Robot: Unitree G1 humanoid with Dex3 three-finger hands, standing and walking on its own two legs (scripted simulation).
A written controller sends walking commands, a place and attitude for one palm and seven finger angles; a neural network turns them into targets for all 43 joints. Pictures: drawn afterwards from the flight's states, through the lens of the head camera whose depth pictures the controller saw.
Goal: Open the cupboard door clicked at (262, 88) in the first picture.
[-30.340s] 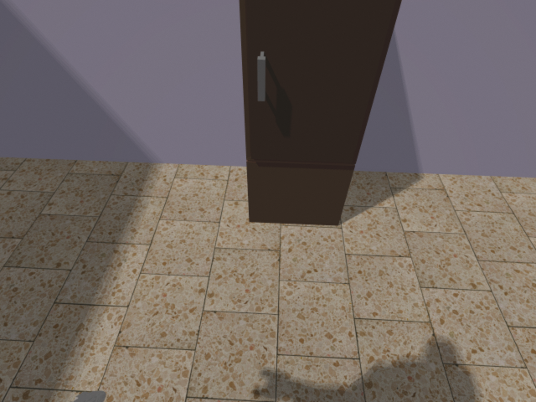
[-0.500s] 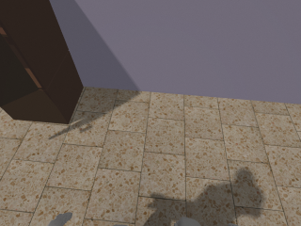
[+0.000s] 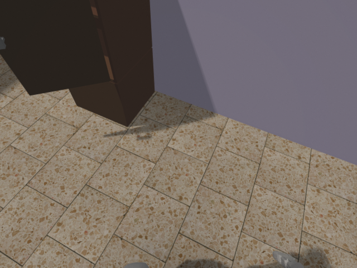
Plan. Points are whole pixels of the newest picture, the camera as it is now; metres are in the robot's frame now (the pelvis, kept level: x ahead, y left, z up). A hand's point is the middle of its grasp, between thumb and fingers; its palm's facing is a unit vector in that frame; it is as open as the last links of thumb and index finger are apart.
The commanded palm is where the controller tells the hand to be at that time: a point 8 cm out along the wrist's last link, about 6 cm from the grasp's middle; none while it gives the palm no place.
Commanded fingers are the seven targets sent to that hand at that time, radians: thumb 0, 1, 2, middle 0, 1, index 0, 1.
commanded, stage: turn to face it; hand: left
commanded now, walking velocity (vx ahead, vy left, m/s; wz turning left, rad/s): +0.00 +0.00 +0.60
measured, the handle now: out of the picture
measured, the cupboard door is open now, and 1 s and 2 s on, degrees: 44 44 44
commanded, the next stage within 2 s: take the last steps up to it in 0.58 s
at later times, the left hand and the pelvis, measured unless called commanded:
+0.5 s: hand out of the picture +0.06 +0.16 -0.13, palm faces +0.23 -0.93 -0.28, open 7.4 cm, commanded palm none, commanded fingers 0.00 0.90 0.90 -0.20 -0.30 -0.20 -0.30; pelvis +0.01 -0.05 +0.01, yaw +14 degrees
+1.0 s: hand out of the picture -0.02 +0.19 -0.15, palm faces +0.43 -0.88 -0.21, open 7.4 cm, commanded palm none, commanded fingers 0.00 0.90 0.90 -0.20 -0.30 -0.20 -0.30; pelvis +0.03 -0.01 +0.02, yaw +23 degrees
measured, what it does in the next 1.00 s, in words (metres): steps on the spot, turning left: right foot, then left foot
